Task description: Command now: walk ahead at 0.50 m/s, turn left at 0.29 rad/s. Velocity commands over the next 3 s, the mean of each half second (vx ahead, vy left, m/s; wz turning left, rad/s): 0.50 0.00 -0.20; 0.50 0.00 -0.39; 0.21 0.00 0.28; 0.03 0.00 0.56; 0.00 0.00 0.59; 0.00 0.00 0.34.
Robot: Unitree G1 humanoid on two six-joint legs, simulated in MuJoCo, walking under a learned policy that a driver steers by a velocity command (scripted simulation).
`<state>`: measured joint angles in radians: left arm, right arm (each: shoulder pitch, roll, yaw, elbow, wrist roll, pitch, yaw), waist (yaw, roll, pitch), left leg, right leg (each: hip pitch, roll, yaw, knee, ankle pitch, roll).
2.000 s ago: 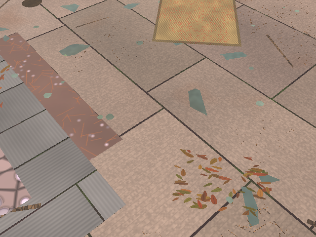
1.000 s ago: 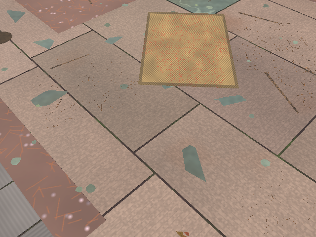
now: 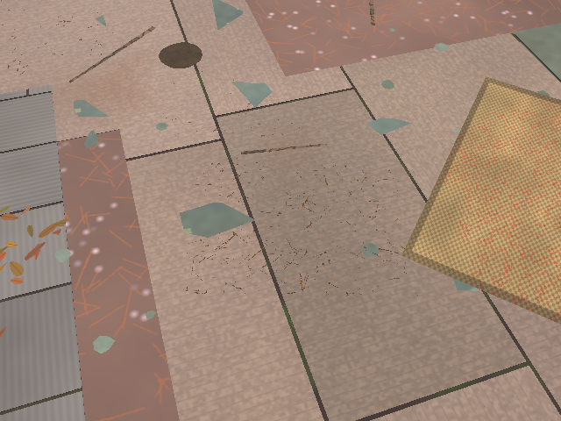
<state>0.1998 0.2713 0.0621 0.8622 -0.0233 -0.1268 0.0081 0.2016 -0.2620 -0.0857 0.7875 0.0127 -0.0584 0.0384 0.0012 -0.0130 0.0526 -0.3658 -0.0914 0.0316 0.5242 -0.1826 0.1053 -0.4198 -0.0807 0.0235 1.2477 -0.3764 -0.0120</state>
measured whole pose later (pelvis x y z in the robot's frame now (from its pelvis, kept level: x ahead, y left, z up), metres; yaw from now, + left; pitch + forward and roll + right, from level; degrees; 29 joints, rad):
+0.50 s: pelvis +0.29 -0.06 -0.01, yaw -10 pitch +3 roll +0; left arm 0.10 0.26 0.06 0.74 -0.02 -0.08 -0.05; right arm 0.30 -0.26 -0.05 0.89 -0.01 -0.07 -0.02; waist -0.02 -0.01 0.03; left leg -0.13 -0.02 0.05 0.96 -0.45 0.02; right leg -0.52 0.06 -0.06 0.60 -0.14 -0.11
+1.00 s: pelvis +0.57 -0.08 +0.00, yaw -22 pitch +3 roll +0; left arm 0.35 0.28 0.06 0.76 -0.02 -0.05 0.00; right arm 0.12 -0.26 -0.04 0.71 0.00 -0.13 0.02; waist 0.04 -0.03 -0.01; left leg -0.44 -0.04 0.01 0.54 -0.16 0.04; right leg -0.26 0.08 0.15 0.98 -0.48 -0.05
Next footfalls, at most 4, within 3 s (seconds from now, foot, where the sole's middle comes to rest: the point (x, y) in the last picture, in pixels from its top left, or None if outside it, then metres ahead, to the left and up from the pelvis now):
0.44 right None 0.42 -0.16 -0.77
0.92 left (300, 312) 0.72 -0.03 -0.77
1.38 right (394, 290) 0.79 -0.28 -0.77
1.78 left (292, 296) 0.77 -0.01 -0.77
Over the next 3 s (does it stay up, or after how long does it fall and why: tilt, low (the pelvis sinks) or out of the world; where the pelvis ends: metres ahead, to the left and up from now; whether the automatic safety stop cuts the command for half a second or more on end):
stays up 0.68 -0.08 0.01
